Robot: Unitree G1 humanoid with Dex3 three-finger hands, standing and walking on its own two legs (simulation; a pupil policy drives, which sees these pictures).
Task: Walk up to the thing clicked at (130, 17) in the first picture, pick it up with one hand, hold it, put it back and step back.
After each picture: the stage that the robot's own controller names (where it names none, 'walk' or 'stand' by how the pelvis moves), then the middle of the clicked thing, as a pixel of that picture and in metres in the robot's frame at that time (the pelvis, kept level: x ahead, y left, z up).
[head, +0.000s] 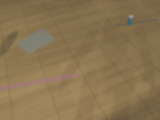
stand; (130, 20) +1.82 -0.55 -0.72
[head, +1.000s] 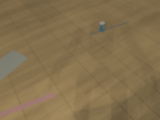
walk; (102, 26) +1.76 -0.06 -0.70
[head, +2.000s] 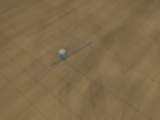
walk; (62, 54) +1.19 +0.34 -0.72
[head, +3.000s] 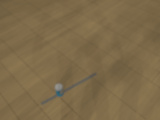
walk; (59, 90) +0.73 +0.27 -0.70
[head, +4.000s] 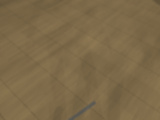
walk; out of the picture +0.42 +0.22 -0.71
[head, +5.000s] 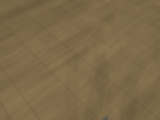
stand; out of the picture +0.33 +0.21 -0.72
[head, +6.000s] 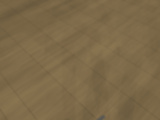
stand; out of the picture +0.34 +0.22 -0.73
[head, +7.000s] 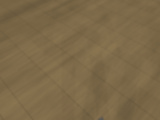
stand; out of the picture +0.33 +0.24 -0.73
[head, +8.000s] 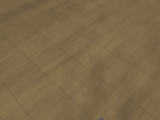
stand; out of the picture +0.32 +0.24 -0.73
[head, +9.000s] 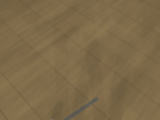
go down; out of the picture +0.34 +0.23 -0.69
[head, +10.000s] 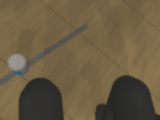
go down; (19, 65) +0.41 +0.26 -0.29
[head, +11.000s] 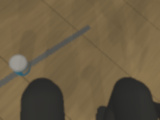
close in; (20, 66) +0.40 +0.26 -0.29
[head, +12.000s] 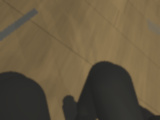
close in; out of the picture +0.39 +0.29 -0.22
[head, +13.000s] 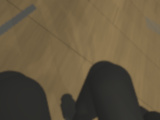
close; out of the picture +0.38 +0.29 -0.22
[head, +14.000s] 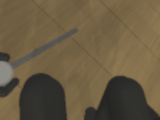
lift; (0, 75) +0.32 +0.28 -0.13
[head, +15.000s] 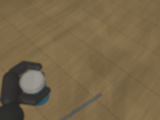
lift; (36, 89) +0.32 +0.18 +0.03
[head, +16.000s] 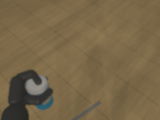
hold; (40, 93) +0.32 +0.17 -0.01
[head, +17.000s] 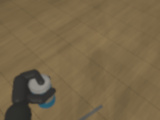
hold; (43, 92) +0.33 +0.17 +0.00
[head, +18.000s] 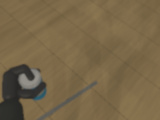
crouch; (34, 85) +0.35 +0.19 -0.06
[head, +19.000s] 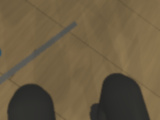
lower; out of the picture +0.45 +0.29 -0.11
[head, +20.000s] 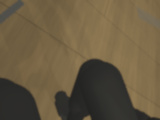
lower; out of the picture +0.41 +0.29 -0.23
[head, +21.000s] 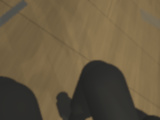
lower; out of the picture +0.40 +0.30 -0.22
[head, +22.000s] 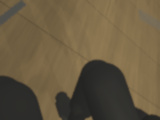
lower; out of the picture +0.40 +0.30 -0.22
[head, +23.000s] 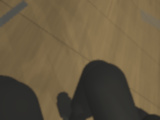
lower; out of the picture +0.40 +0.30 -0.22
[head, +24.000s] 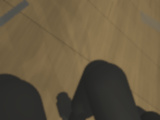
open; out of the picture +0.39 +0.28 -0.23
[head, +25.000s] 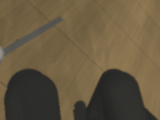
stand; out of the picture +0.40 +0.26 -0.24
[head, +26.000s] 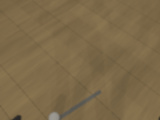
stand; (55, 119) +0.36 +0.20 -0.60
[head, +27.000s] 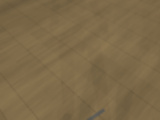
stand; out of the picture +0.36 +0.20 -0.67
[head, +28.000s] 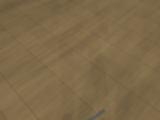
stand; out of the picture +0.35 +0.20 -0.67
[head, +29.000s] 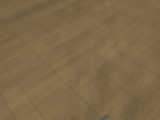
stand; out of the picture +0.38 +0.19 -0.72
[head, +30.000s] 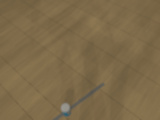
walk; (66, 109) +0.46 +0.19 -0.70
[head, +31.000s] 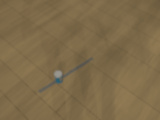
walk; (58, 77) +0.73 +0.20 -0.70
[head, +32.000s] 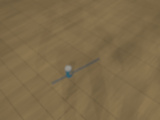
stand; (68, 71) +0.99 +0.25 -0.71
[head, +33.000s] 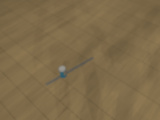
stand; (62, 72) +0.96 +0.26 -0.73
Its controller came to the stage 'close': yes
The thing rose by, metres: 0.71
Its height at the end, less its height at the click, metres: +0.00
